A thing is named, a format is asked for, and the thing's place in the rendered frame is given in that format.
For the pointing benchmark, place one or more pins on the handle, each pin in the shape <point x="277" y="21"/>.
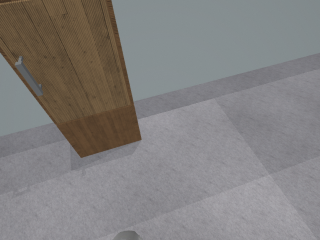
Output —
<point x="37" y="88"/>

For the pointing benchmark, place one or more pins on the cupboard door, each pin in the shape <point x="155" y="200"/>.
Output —
<point x="69" y="47"/>

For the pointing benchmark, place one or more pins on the robot left thigh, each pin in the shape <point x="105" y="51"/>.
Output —
<point x="127" y="235"/>

